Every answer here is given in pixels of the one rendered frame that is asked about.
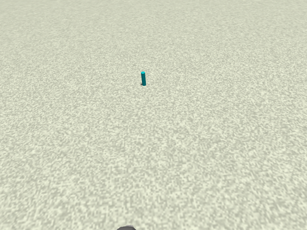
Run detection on can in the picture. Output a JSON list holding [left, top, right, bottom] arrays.
[[141, 71, 146, 86]]

